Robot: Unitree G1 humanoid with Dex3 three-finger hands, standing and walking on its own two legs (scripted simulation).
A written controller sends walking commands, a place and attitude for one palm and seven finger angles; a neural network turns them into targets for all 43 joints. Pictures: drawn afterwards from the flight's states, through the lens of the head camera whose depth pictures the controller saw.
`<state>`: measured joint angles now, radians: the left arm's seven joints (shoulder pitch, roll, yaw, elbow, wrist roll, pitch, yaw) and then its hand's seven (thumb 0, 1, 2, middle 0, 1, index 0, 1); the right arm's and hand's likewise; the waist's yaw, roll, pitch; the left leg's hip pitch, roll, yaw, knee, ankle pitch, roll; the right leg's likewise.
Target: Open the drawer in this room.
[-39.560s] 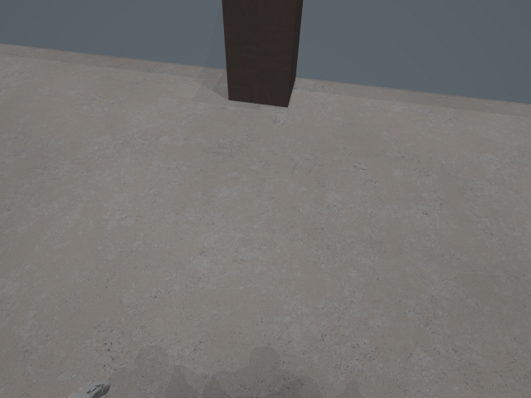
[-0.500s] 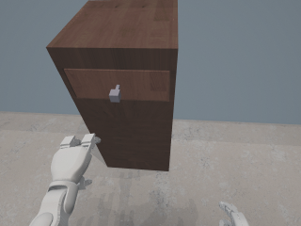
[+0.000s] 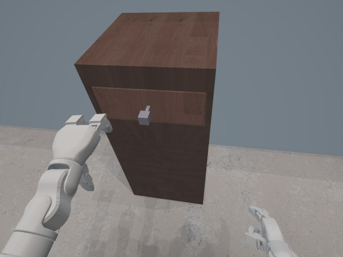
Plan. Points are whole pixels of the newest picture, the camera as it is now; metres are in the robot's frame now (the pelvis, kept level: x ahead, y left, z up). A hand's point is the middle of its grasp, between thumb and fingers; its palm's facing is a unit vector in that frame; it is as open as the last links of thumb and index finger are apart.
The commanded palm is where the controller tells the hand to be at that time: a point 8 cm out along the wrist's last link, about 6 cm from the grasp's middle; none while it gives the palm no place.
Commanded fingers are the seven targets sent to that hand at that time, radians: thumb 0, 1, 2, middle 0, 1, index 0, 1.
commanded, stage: raise the hand with hooked fingers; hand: left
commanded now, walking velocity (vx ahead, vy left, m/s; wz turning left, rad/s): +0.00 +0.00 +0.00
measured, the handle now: (146, 114) +0.54 +0.17 +0.00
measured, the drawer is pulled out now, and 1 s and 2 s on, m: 0.00 0.00 0.00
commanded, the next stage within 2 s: move the hooked fingers above the handle in 0.48 s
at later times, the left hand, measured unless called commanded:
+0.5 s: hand (89, 148) +0.31 +0.24 +0.11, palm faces +0.09 -0.07 -0.99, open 13.8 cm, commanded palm +0.28 +0.24 +0.17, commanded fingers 0.00 -0.50 0.30 -0.30 -1.20 -0.30 -1.20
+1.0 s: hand (107, 134) +0.36 +0.22 +0.10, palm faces +0.04 -0.05 -1.00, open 13.8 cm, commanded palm +0.34 +0.22 +0.15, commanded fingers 0.00 -0.50 0.30 -0.30 -1.20 -0.30 -1.20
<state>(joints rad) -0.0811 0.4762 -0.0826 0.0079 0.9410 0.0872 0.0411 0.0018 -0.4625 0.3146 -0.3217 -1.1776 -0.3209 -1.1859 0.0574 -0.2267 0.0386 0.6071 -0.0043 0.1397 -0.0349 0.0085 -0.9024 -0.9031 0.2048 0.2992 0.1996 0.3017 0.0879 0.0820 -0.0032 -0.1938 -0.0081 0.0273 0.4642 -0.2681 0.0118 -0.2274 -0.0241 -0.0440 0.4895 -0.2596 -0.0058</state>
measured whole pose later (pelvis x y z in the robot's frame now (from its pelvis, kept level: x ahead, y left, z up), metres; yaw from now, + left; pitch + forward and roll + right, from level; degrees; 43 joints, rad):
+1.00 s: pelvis -0.01 +0.00 +0.00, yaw +0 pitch +4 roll +0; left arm -0.37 0.46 -0.12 0.30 0.96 -0.02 0.06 0.00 -0.49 0.30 -0.32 -1.20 -0.32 -1.21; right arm 0.15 -0.25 0.00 0.66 0.02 0.14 -0.04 0.01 -0.90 -0.90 0.20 0.30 0.20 0.30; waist 0.05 0.07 -0.01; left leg -0.28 -0.01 0.03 0.45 -0.24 0.02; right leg -0.31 -0.03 -0.04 0.48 -0.23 0.00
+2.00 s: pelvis +0.02 -0.01 -0.01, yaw +0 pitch +12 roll +1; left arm -0.76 0.40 -0.14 0.86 1.03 -0.01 0.17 0.00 -0.49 0.30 -0.32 -1.20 -0.32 -1.21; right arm 0.29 -0.26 -0.05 0.70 0.01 0.15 -0.03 0.01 -0.90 -0.90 0.20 0.30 0.20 0.30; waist -0.05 0.06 -0.09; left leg -0.46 0.01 0.03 0.57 -0.31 0.00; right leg -0.49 -0.01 -0.04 0.59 -0.30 -0.02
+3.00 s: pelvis +0.02 +0.00 -0.01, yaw -2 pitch +13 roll +0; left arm -0.77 0.40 -0.11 0.94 1.05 -0.04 0.16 0.00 -0.49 0.30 -0.33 -1.20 -0.33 -1.22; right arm 0.32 -0.25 -0.04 0.67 0.01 0.15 -0.04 0.00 -0.90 -0.90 0.21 0.30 0.20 0.30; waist -0.07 0.05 -0.10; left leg -0.49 0.01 0.05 0.58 -0.33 0.02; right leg -0.52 -0.01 -0.02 0.59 -0.30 -0.01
